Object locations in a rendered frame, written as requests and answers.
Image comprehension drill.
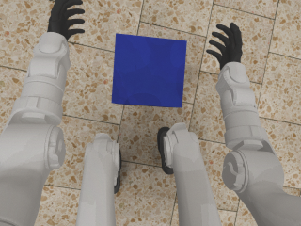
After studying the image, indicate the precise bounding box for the robot thigh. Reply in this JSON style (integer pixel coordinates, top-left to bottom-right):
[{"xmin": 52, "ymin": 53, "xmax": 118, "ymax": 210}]
[
  {"xmin": 163, "ymin": 129, "xmax": 222, "ymax": 226},
  {"xmin": 75, "ymin": 138, "xmax": 120, "ymax": 226}
]

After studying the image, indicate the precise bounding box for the robot right upper arm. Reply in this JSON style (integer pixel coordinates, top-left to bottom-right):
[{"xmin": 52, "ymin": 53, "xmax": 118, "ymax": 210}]
[{"xmin": 221, "ymin": 149, "xmax": 301, "ymax": 226}]

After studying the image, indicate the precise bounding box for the left robot hand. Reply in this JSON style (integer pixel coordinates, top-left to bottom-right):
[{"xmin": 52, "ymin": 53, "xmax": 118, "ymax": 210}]
[{"xmin": 47, "ymin": 0, "xmax": 85, "ymax": 41}]

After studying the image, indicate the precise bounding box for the right robot hand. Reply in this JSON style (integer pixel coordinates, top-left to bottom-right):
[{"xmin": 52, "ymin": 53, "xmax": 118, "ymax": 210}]
[{"xmin": 206, "ymin": 22, "xmax": 243, "ymax": 70}]

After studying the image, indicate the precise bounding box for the right robot forearm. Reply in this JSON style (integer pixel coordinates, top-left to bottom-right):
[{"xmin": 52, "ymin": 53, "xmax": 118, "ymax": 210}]
[{"xmin": 215, "ymin": 61, "xmax": 285, "ymax": 184}]

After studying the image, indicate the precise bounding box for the robot left upper arm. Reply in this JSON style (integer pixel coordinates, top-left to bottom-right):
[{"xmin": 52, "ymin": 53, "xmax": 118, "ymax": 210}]
[{"xmin": 0, "ymin": 123, "xmax": 66, "ymax": 226}]

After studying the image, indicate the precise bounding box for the left robot forearm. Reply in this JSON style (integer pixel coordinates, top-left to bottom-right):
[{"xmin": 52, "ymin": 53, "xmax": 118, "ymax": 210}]
[{"xmin": 0, "ymin": 32, "xmax": 71, "ymax": 139}]

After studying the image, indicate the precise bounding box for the robot left thigh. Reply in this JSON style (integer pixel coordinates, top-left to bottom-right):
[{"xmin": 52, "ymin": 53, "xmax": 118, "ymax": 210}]
[{"xmin": 75, "ymin": 138, "xmax": 120, "ymax": 226}]

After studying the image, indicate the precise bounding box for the robot right thigh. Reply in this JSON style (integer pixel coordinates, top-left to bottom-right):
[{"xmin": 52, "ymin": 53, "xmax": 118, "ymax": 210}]
[{"xmin": 163, "ymin": 129, "xmax": 222, "ymax": 226}]

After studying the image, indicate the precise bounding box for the carton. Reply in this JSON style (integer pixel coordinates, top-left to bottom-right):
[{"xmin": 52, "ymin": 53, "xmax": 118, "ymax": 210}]
[{"xmin": 111, "ymin": 33, "xmax": 187, "ymax": 108}]

